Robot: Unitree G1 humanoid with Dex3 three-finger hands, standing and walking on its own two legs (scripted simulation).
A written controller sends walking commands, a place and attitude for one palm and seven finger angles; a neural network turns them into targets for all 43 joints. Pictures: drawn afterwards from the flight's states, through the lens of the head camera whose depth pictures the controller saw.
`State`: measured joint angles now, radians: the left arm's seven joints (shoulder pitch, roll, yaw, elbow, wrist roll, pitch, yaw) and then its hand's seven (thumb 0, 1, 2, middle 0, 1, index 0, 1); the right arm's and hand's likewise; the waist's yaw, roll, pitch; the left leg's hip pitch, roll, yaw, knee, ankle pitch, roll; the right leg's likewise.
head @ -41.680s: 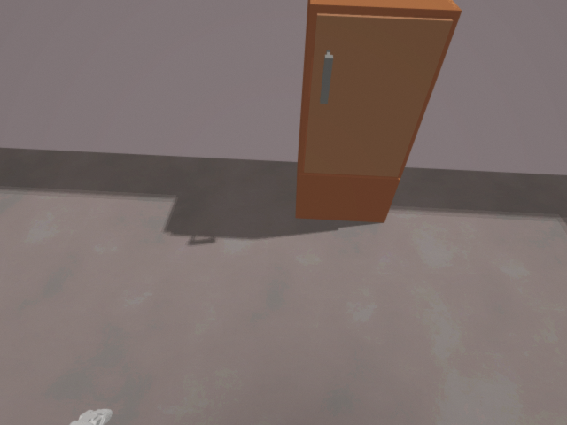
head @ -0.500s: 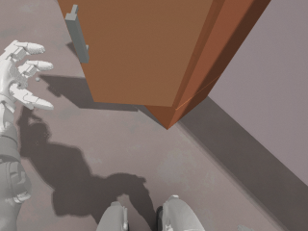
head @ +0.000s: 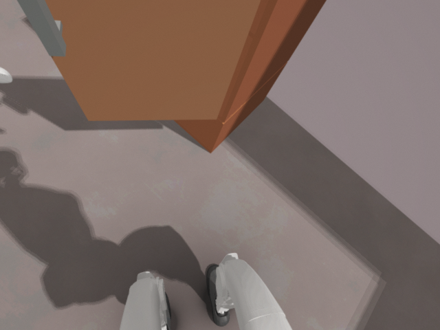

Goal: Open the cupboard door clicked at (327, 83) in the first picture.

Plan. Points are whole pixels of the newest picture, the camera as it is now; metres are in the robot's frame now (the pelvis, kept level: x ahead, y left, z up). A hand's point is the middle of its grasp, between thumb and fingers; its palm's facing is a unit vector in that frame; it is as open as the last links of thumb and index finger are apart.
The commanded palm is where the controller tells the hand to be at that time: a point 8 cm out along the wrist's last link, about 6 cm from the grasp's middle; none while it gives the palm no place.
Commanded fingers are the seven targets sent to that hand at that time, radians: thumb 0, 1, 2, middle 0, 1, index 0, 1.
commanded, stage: move the hooked fingers beside the handle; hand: left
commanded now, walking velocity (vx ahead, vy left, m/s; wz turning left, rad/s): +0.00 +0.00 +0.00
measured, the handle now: (39, 2) +0.63 +0.21 +0.07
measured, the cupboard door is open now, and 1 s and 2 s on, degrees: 47 47 47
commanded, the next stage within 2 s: slide the fingers in behind the handle in 1.26 s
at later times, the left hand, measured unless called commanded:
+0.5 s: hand out of the picture +0.58 +0.28 +0.08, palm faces -0.02 -1.00 -0.03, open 14.0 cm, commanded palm +0.57 +0.29 +0.08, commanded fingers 0.00 -0.50 0.30 -0.30 -1.20 -0.30 -1.20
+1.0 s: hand out of the picture +0.56 +0.26 +0.09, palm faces -0.01 -1.00 -0.03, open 14.0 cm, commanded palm +0.56 +0.29 +0.07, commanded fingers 0.00 -0.50 0.30 -0.30 -1.20 -0.30 -1.20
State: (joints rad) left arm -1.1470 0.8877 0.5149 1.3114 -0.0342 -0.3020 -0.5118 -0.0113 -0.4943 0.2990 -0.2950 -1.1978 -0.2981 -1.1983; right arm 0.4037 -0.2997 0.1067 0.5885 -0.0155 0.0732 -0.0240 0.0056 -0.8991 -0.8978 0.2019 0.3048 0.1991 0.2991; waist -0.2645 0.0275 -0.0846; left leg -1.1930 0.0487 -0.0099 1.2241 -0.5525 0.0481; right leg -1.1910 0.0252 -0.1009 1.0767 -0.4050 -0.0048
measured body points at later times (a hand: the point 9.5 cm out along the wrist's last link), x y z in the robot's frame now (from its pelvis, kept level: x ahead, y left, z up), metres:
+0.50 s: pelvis +0.03 +0.01 +0.01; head +0.23 +0.05 +0.41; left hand +0.58 +0.33 +0.08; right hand -0.02 -0.25 -0.07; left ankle +0.00 +0.08 -0.63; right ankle +0.05 -0.13 -0.63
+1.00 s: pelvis +0.02 -0.01 +0.01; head +0.20 +0.03 +0.42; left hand +0.55 +0.31 +0.09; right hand +0.02 -0.28 -0.08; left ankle +0.00 +0.08 -0.64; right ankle +0.05 -0.13 -0.64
